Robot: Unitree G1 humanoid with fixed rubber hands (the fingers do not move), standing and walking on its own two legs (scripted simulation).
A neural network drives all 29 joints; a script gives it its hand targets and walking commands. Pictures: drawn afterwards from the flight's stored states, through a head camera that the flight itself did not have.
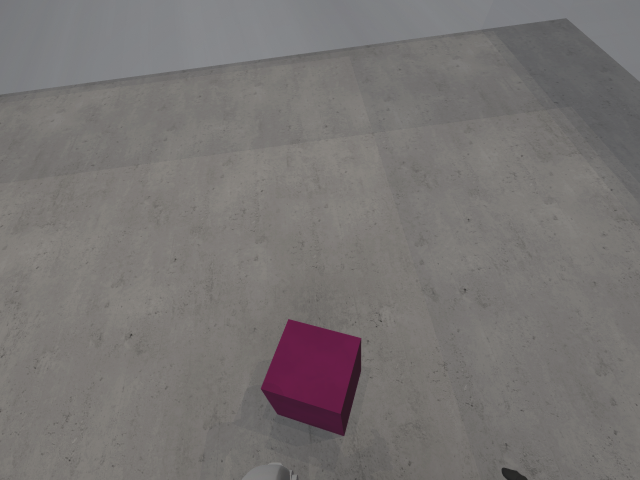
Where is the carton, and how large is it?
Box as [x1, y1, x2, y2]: [261, 319, 360, 435]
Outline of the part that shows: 288,319 261,389 278,414 343,435 360,372 360,338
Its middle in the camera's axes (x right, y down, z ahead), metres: -0.01 +0.39 +1.11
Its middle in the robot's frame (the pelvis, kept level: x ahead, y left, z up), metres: +0.47 +0.10 -0.64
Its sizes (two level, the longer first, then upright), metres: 0.210 0.200 0.250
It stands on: the floor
